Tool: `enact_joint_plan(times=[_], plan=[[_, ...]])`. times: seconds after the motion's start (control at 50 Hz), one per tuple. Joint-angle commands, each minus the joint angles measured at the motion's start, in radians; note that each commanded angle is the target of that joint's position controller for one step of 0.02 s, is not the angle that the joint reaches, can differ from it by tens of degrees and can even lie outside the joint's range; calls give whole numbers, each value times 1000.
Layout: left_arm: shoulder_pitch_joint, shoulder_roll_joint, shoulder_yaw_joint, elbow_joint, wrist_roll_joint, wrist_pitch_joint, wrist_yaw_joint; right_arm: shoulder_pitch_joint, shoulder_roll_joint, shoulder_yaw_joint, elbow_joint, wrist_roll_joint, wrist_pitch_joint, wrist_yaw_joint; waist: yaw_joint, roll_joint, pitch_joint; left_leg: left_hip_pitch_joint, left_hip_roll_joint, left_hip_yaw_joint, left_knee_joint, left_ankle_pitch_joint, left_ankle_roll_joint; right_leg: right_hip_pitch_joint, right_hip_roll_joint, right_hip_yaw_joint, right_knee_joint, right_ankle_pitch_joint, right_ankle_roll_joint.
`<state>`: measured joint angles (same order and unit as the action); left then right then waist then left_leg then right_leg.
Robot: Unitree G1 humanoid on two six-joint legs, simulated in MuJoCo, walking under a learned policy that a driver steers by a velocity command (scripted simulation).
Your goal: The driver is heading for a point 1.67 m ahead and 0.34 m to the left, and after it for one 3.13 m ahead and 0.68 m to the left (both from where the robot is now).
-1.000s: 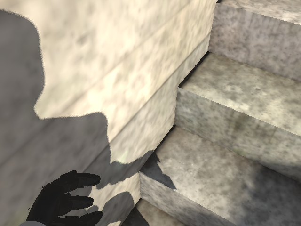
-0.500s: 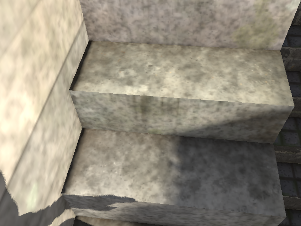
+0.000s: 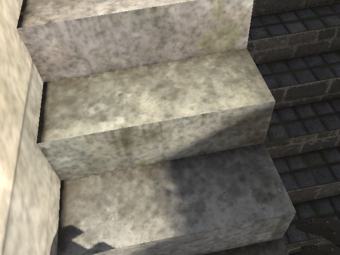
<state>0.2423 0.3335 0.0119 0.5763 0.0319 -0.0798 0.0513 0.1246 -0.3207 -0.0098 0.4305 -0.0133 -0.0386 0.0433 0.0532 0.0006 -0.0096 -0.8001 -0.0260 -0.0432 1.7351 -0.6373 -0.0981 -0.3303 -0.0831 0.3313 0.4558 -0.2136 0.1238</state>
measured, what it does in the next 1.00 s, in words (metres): steps on the spot, turning left: left foot, then right foot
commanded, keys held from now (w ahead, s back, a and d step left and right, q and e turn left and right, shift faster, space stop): q+shift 0.46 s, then shift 0.38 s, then e+shift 0.16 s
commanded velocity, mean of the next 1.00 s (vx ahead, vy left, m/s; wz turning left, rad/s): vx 0.00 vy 0.00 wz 0.37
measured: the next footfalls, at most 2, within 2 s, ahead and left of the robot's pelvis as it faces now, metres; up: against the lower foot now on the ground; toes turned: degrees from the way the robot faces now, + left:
left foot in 0.08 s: +0.01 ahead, +0.18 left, +0.00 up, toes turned +1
right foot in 0.58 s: +0.06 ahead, -0.14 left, +0.00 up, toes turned +21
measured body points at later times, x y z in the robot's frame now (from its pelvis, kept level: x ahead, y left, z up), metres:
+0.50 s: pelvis -0.01 +0.01 -0.02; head +0.00 +0.04 +0.43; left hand +0.23 +0.28 -0.03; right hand +0.11 -0.24 -0.11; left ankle -0.03 +0.18 -0.74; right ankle +0.02 -0.13 -0.65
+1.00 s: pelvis +0.00 -0.08 -0.02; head +0.01 -0.09 +0.43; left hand +0.07 +0.19 -0.11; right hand +0.23 -0.16 -0.11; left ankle -0.04 +0.06 -0.74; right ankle +0.02 -0.15 -0.74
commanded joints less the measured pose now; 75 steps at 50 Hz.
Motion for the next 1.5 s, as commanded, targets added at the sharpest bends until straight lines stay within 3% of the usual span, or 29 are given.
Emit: enact_joint_plan(times=[0.02,0.04,0.06,0.08,0.12,0.14,0.18,0.2,0.26,0.32,0.46,0.52,0.58,0.62,0.64,0.7,0.74,0.78,0.82,0.88,1.02,1.18,1.22,1.26,1.28,1.34,1.38,1.44,1.5], plan=[[-89,63,43,69,-64,50,-46,34,146,50,14,73,56,-58,-101,-260,-116,396,13,229,-859,376,29,17,-4,-234,-139,358,-175],[-356,175,33,-194,-3,62,-26,246,111,53,13,2,57,84,-245,-146,11,693,89,10,-1067,453,-5,-262,-1,-76,-70,163,-83],[-395,114,24,-176,12,91,-26,437,96,42,161,-19,59,130,-270,-25,-33,741,3,45,-1256,608,3,-246,-16,-78,25,-138,-116],[-218,57,5,-135,6,112,-50,400,57,36,200,-52,46,134,-137,-46,-65,706,23,7,-1304,599,16,-167,41,-153,257,-112,-113],[246,-42,-15,-47,-22,118,-87,121,-73,-10,102,7,0,140,173,163,-259,722,290,-294,-1103,1061,187,-344,-3,-131,521,-256,40],[152,45,18,-96,-49,76,-117,9,-120,-28,3,-2,-39,100,75,352,-261,587,404,-670,-1326,429,258,-350,-22,-115,580,-313,136],[-177,46,5,-119,-94,40,-108,-41,-56,-2,-9,43,-98,70,-68,197,15,254,285,-765,-1476,-417,163,-465,-24,-179,883,-301,148],[-193,84,11,-115,-103,11,-79,7,-6,10,-1,44,-115,58,-90,128,-19,278,287,-761,-1448,-291,205,-466,-51,-160,947,-284,138],[-300,60,9,-116,-1,-6,-45,131,-17,-11,42,12,-102,23,-165,130,-14,369,204,-595,-1368,139,333,-526,-30,-220,1047,-291,4],[-350,66,0,-140,-5,-4,-23,331,-62,-50,116,-9,-86,16,-236,155,-64,674,189,-562,-1297,631,401,-706,40,-240,1049,-416,-51],[-295,-56,-28,-186,41,44,-26,173,-69,-55,145,-13,-62,20,-110,62,-191,467,99,-406,-1243,773,240,-411,59,-244,719,-422,-91],[-195,-48,-25,-113,6,25,-44,58,-87,-60,102,-40,-50,39,-106,59,-221,336,133,-449,-1175,771,233,-237,49,-232,621,-246,-88],[-101,-62,-5,15,-24,16,-48,63,-34,-37,136,7,-10,83,-87,61,-109,150,62,-380,-1153,493,192,172,67,-350,165,231,-85],[-52,95,51,23,-55,12,-68,347,84,-12,161,2,-19,91,-231,-206,-244,18,-132,-156,-707,-35,-60,373,-261,49,72,922,-423],[-170,100,80,-28,-20,41,-69,331,31,-19,171,22,-19,45,-196,-132,-260,27,-90,-191,-468,-33,-118,254,-325,122,65,895,-492],[-493,-58,-1,-139,7,64,-100,162,1,-10,162,33,-19,29,-189,-52,-151,-18,-37,-197,-94,231,-136,-125,-227,102,-89,-69,-326],[-456,-167,-55,-137,-37,61,-97,92,82,37,151,46,-33,71,-161,28,-61,-29,7,-121,-523,125,-162,-51,-81,-66,-93,-222,-208],[-255,-50,3,-15,-70,68,-61,133,134,41,214,50,-37,123,-131,14,-47,178,13,-18,-1135,82,-93,97,1,-153,-48,-329,-146],[-99,-35,30,89,-38,73,-90,101,142,44,215,30,-43,134,-79,-118,-21,420,33,-75,-1136,365,-8,-4,-66,-122,-81,-476,-146],[-158,-135,8,80,-34,37,-115,-56,140,52,132,21,-53,107,-47,14,-49,403,57,-111,-1171,364,126,6,-6,-226,0,-141,-185],[-209,-11,66,-1,-11,18,-33,21,127,3,80,-7,-70,-28,-111,-114,-99,299,9,-49,-995,359,90,61,-137,187,-67,65,-438],[-243,52,91,-18,-28,25,-32,112,108,-17,21,-29,-40,35,-155,-38,-132,477,-42,-28,-1189,406,161,31,15,74,97,384,-387],[-184,32,89,-16,-27,19,-27,137,13,-48,1,-30,-37,54,-116,60,-186,679,90,-172,-1180,900,313,-120,151,-36,276,273,-243],[2,50,99,40,12,-2,-37,65,-79,-70,5,-14,-41,46,-44,310,-172,763,492,-493,-1271,1283,617,-337,204,-140,938,-519,-26],[30,117,119,37,17,5,-40,68,-25,-51,17,4,-56,37,-23,130,-175,717,515,-449,-1286,1242,570,-353,105,-178,1195,-529,7],[-232,54,100,-27,9,18,-39,164,80,-7,117,21,-16,55,-112,97,18,727,264,-207,-1432,344,376,-487,65,-252,962,-335,-86],[-284,-10,74,-52,6,-5,-69,192,-27,-42,146,21,33,61,-134,52,70,710,219,-154,-1495,221,356,-366,86,-365,584,-490,-95],[-186,-17,66,25,-30,-30,-117,9,-77,-49,99,-35,94,119,-67,176,59,434,219,-103,-1485,420,374,179,141,-471,175,-214,-111],[100,18,52,113,-31,-53,-53,37,-47,-29,186,-139,96,162,88,23,-129,382,180,-37,-1050,1009,329,537,108,-348,-43,299,-185]])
